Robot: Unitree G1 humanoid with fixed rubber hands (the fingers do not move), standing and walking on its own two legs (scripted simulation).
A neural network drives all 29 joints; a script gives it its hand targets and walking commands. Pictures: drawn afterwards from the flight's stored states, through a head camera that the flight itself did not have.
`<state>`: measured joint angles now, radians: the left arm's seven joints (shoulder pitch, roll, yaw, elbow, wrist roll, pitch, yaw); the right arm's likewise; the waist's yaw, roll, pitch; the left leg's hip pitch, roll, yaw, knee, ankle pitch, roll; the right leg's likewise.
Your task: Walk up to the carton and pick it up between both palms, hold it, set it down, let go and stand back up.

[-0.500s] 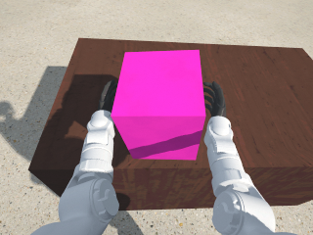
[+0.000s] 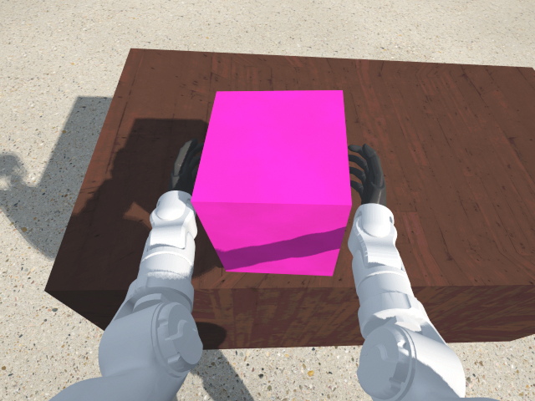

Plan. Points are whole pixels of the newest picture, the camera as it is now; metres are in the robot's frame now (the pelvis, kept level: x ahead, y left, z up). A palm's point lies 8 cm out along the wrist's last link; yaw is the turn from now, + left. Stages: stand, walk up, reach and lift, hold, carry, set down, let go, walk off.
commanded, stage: set down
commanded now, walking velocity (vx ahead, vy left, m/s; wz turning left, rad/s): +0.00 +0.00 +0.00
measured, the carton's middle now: (278, 190) +0.44 +0.00 +0.01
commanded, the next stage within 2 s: none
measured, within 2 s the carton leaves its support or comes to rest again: rests again in 1.58 s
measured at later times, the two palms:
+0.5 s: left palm (184, 192) +0.41 +0.15 +0.02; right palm (364, 203) +0.39 -0.14 +0.04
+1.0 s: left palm (188, 195) +0.41 +0.15 +0.02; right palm (367, 213) +0.38 -0.14 +0.03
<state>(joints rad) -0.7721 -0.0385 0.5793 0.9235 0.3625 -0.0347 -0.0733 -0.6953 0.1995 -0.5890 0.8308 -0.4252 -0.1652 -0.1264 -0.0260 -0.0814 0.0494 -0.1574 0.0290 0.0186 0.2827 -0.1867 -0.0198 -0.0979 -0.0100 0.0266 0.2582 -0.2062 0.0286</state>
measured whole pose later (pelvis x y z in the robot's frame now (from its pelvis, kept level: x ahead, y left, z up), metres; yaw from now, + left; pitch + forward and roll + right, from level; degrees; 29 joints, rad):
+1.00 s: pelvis +0.00 +0.00 +0.00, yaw +0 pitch +8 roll +0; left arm -0.79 -0.03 0.62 1.02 0.39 -0.16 -0.07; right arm -0.69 0.20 -0.66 0.91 -0.47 -0.27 -0.13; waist -0.02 -0.06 0.01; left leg -0.27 0.03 0.03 0.32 -0.19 -0.02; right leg -0.21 -0.01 0.02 0.28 -0.22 0.03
